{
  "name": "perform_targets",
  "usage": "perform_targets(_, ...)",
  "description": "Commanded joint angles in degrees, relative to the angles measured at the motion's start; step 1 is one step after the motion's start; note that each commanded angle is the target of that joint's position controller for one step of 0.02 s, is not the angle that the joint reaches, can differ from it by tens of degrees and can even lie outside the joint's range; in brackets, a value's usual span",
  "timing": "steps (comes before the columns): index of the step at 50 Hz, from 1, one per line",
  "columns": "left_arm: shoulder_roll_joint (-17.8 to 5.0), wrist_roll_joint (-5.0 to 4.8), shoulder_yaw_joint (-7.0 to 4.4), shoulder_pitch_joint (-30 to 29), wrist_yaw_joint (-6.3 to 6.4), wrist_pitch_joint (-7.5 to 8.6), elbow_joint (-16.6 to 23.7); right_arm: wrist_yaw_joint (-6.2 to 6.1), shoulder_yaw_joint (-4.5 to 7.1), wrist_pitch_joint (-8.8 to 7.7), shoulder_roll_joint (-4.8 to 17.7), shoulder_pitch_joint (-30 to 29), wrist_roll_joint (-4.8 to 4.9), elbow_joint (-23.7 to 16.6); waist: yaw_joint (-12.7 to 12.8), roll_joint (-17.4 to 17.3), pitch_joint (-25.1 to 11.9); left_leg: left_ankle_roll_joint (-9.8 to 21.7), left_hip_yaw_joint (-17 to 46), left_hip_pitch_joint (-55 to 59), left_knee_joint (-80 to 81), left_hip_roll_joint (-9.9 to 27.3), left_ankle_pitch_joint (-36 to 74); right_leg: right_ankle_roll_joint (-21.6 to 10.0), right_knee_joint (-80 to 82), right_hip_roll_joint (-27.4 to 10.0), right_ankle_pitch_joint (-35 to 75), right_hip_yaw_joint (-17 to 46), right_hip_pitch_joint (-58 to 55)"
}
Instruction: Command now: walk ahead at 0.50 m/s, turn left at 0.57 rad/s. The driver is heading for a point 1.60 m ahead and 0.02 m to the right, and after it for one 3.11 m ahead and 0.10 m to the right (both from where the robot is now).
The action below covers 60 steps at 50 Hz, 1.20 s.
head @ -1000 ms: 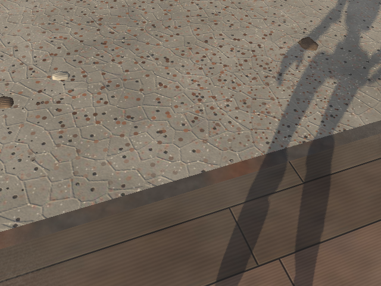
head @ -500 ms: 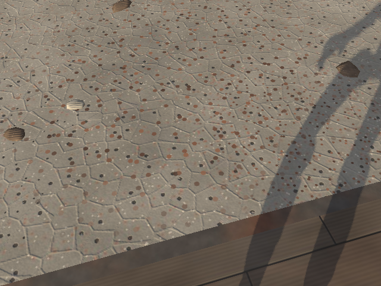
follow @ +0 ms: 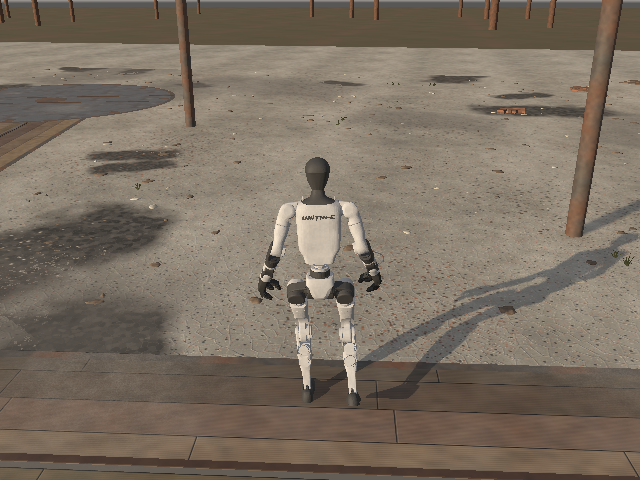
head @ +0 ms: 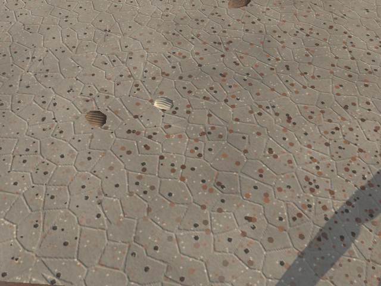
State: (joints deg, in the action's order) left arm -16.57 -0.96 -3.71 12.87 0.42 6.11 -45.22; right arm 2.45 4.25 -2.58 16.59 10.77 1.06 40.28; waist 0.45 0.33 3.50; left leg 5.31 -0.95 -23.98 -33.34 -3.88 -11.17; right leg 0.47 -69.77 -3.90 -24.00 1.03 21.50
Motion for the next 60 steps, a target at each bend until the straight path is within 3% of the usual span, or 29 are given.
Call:
perform_targets(1,-7.5,1.31,-1.91,-0.8,0.27,1.27,5.3,-0.7,1.52,-1.11,6.0,1.8,-0.74,-4.4,0.2,-2.8,-7.8,11.1,23.1,17.7,18.4,14.5,10.3,-0.6,2.6,-3.7,6.3,4.0,16.0)
perform_targets(3,-6.0,1.8,-1.7,-0.5,0.24,0.09,5.5,-1.21,1.81,-1.49,6.9,2.1,-0.62,-4.4,0.9,-2.7,-7.4,11.8,20.4,13.9,19.7,13.4,16.4,0.9,6.6,-3.2,8.4,3.0,14.2)
perform_targets(6,-4.3,2.05,-1.05,-6.0,0.38,-0.53,7.3,-2.41,2.21,-1.5,8.4,5.1,-0.22,-3.3,-0.5,-2.7,-5.3,10.7,17.0,12.1,20.2,11.4,18.4,2.9,16.6,-1.6,16.5,2.2,16.1)
perform_targets(10,-2.8,1.33,-0.19,-14.1,-0.57,0.08,9.1,-3.21,2.22,-0.85,8.5,8.1,0.23,-2.2,-3.7,-5.3,-3.8,7.6,16.1,11.2,19.2,9.1,10.6,3.1,33.1,1.9,28.0,2.0,12.3)
perform_targets(13,-3.8,0.68,-0.32,-17.8,-1.51,0.86,10.5,-3.4,2.32,-0.43,8.8,10.5,0.53,-1.1,-5.1,-5.8,-3.1,7.2,19.7,13.4,16.9,10.6,7.9,2.4,38.5,3.4,28.5,2.7,10.2)
perform_targets(16,-5.7,0.51,-1.08,-16.8,-2.11,1.67,10.6,-3.78,2.37,0.16,8.6,10.6,0.52,-0.9,-3.9,-7.2,-3.3,6.2,24.6,17.5,12.4,12.2,7.9,0.7,42.1,4.1,22.9,3.7,7.2)
perform_targets(18,-6.8,0.71,-1.87,-9.9,-1.96,2.19,8.7,-3.8,2.06,0.41,7.4,9.2,0.23,-1.1,-0.4,-8.5,-5.4,4.7,24.3,18.3,7.4,11.3,14.2,-1.7,44.9,4.5,21.8,1.6,-1.1)
perform_targets(19,-8.5,1.55,-2.62,-3.9,-1.67,2.48,7.5,-3.53,1.19,0.24,5.1,8.9,-0.12,-1.5,2.4,-7.3,-10.4,2.9,21.6,16.3,-0.9,8.3,17.3,-4.2,44.7,1.6,22.4,3.2,-11.8)
perform_targets(20,-11.5,2.17,-3.23,5.1,-1.3,2.35,6.7,-3.5,0.0,0.07,2.4,9.8,-1.31,-2.5,5.4,-0.2,-18.7,0.7,16.5,8.3,-17.2,4.2,5.9,-7.9,43.6,-7.9,20.8,14.1,-26.9)
perform_targets(21,-14.8,2.28,-4.28,9.3,-2.01,1.65,3.6,-3.48,-0.63,-0.46,0.1,19.4,0.96,-2.8,1.0,21.2,-22.5,-3.1,11.6,-12.5,-34.0,-3.0,-21.8,-17.3,50.1,-18.4,7.3,41.5,-41.5)
perform_targets(22,-8.9,0.42,-2.94,7.9,-2.29,1.52,4.5,-3.58,0.15,-0.66,5.9,17.8,1.38,-1.0,2.6,13.0,-17.1,-3.5,13.9,-19.3,-40.4,1.0,-20.8,-16.2,52.9,-18.2,-5.0,44.1,-38.8)
perform_targets(23,-5.8,0.25,-2.08,5.4,-2.04,1.12,4.8,-3.4,0.79,-0.65,8.2,10.6,0.94,-1.9,4.1,7.0,-9.9,-3.6,12.7,-20.8,-41.3,2.8,-15.4,-13.8,53.4,-15.7,-3.5,34.7,-31.9)
perform_targets(24,-5.5,0.97,-1.61,2.7,-1.99,0.69,5.2,-3.43,0.63,-0.73,7.5,6.6,0.2,-2.8,3.1,2.5,-6.5,-3.6,10.5,-19.1,-39.8,4.6,-11.7,-12.8,54.3,-13.4,3.0,28.3,-25.1)
perform_targets(25,-4.7,1.25,-1.28,1.2,-1.93,0.45,4.8,-3.22,0.69,-1.05,6.8,4.0,-0.54,-3.6,2.3,1.8,-3.8,-3.7,9.8,-18.3,-36.5,6.2,-9.2,-12.9,55.5,-11.4,9.3,24.1,-20.3)
perform_targets(26,-4.0,1.7,-0.84,0.7,-1.79,0.52,4.6,-2.85,0.65,-1.16,5.8,4.3,-0.49,-3.8,0.8,3.2,-3.8,-3.6,9.1,-15.6,-34.0,7.8,-7.5,-12.4,56.6,-9.8,13.6,20.6,-17.4)
perform_targets(28,-3.9,1.17,-0.7,1.2,-1.77,0.78,3.7,-2.49,0.19,-1.05,3.7,5.3,-0.28,-3.6,-0.1,5.2,-4.4,-4.1,6.8,-13.7,-29.8,8.8,-7.0,-13.1,58.3,-8.4,19.0,16.6,-15.5)
perform_targets(33,-7.8,0.3,-1.5,3.6,-1.19,0.24,1.5,-2.07,-1.22,-1.5,1.2,-2.8,-0.78,-5.9,1.9,3.7,-3.0,-5.5,3.8,-13.9,-13.4,9.8,4.1,-13.4,61.4,-7.8,25.6,9.2,-14.6)
perform_targets(38,-9.0,-0.45,-1.38,8.4,-1.19,-0.84,-1.1,-1.02,-1.37,-2.1,1.4,-10.8,0.02,-7.7,4.7,4.1,-1.5,-5.3,1.6,-8.9,-1.3,7.3,12.1,-11.6,60.1,-7.8,26.1,5.6,-16.2)
perform_targets(41,-9.6,-0.83,-1.48,9.8,-1.0,-1.8,-2.4,-0.37,-0.9,-2.58,2.7,-12.9,0.15,-9.1,3.9,4.6,-0.5,-3.6,1.9,-7.0,2.9,6.3,7.8,-10.5,57.2,-10.0,28.0,7.7,-19.4)
perform_targets(43,-10.7,-0.96,-1.65,8.3,-0.63,-2.42,-2.5,-0.52,0.33,-3.01,5.0,-6.3,-0.18,-7.5,-0.9,4.6,-3.5,-1.8,0.6,3.9,7.0,4.4,6.8,-8.8,50.1,-8.8,37.4,7.0,-18.8)
perform_targets(44,-9.5,-0.61,-1.12,8.1,-0.56,-2.39,-2.2,-1.1,1.73,-3.01,7.7,1.8,-0.65,-5.2,-4.6,3.5,-8.9,-0.3,1.1,16.6,7.0,5.1,7.8,-7.1,40.6,-5.8,40.3,4.8,-14.9)
perform_targets(45,-5.6,0.98,0.42,7.2,-0.54,-2.07,-0.1,-1.92,3.03,-2.8,12.4,12.6,-1.78,-3.8,-8.9,-3.3,-18.4,3.6,13.2,34.0,5.0,17.1,9.3,-4.6,22.3,-1.7,24.9,2.0,-3.2)
perform_targets(46,0.1,0.15,2.08,14.6,-0.6,-1.04,0.6,-1.8,3.44,-2.17,15.6,14.4,-2.09,-3.0,-5.3,-18.4,-25.3,11.5,36.5,47.7,10.8,29.1,-0.6,-1.8,4.8,5.9,-8.7,1.3,16.1)
perform_targets(47,-6.5,-1.22,0.46,11.7,-0.65,-0.67,-0.4,-1.73,2.22,-2.07,9.9,14.3,-1.52,-2.9,-7.4,-11.9,-21.8,10.7,38.6,43.7,14.3,27.4,-9.2,-1.7,-2.1,3.3,-8.8,6.5,21.7)
perform_targets(48,-8.6,-1.86,-0.39,7.2,-0.71,-0.62,0.9,-1.79,1.32,-2.24,7.6,10.8,-1.03,-2.8,-6.7,-9.3,-13.7,8.4,29.8,36.7,15.5,25.5,-8.2,-2.0,-2.8,1.0,-3.5,5.8,24.2)
perform_targets(49,-7.9,-1.38,-0.42,5.0,-0.51,-0.92,1.2,-1.64,0.69,-2.42,5.9,7.0,-1.14,-2.8,-4.9,-6.4,-9.9,7.0,23.6,29.6,17.3,22.9,-4.4,-1.7,-1.1,-1.1,1.2,4.8,22.2)
perform_targets(51,-6.2,-0.67,-0.74,5.3,-0.45,-2.21,1.0,-1.28,0.1,-3.16,3.4,2.3,-1.69,-2.3,-1.4,-7.3,-5.5,5.7,14.9,19.9,21.6,19.5,2.1,-1.0,2.6,-3.5,6.8,5.1,17.1)
perform_targets(55,-3.2,-0.61,-0.59,4.1,-0.44,-4.16,1.9,-1.67,0.96,-4.56,4.5,1.3,-1.95,0.0,0.4,-4.6,-2.9,6.0,5.7,15.7,25.5,19.1,12.3,0.2,6.3,-3.9,13.3,5.7,17.4)
perform_targets(60,-2.0,-0.29,-0.12,-3.3,-1.83,-3.81,4.4,-2.69,1.57,-4.06,6.6,2.9,-1.82,2.4,-1.6,-3.1,-0.7,4.4,-3.7,18.0,26.4,17.6,15.7,-0.1,21.5,-3.0,26.6,3.4,17.9)
